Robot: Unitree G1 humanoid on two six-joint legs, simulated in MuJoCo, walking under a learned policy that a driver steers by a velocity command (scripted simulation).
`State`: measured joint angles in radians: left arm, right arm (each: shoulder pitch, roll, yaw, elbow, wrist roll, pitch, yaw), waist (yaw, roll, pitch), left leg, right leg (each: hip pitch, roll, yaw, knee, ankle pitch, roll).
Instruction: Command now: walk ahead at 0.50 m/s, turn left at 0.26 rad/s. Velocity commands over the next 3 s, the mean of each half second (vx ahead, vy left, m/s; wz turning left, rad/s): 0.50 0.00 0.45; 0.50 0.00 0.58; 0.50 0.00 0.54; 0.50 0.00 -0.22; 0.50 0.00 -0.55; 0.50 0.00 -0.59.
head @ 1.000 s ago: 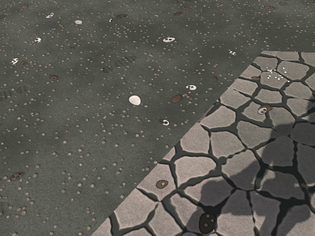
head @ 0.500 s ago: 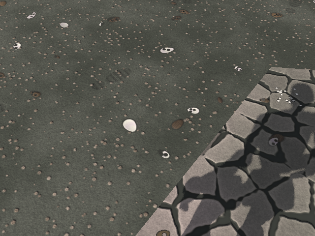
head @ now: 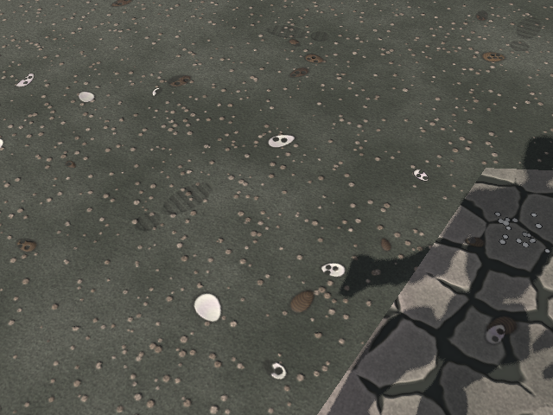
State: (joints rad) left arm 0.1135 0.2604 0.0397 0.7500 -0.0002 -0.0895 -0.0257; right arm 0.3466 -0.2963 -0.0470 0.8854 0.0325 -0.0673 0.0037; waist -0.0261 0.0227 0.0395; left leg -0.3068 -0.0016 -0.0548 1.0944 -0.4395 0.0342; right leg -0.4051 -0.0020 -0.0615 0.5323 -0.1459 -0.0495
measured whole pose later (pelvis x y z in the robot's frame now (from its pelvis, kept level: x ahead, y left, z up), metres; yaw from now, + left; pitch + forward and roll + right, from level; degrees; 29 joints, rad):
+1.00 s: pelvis +0.55 +0.11 -0.01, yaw +33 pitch +2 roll -1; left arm 0.08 0.27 0.05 0.72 0.00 -0.12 -0.02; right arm 0.36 -0.30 -0.08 0.74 0.03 -0.03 -0.02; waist -0.05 0.03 0.01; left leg -0.26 -0.08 -0.18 1.00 -0.52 0.04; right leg -0.43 0.04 0.00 0.55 -0.15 -0.01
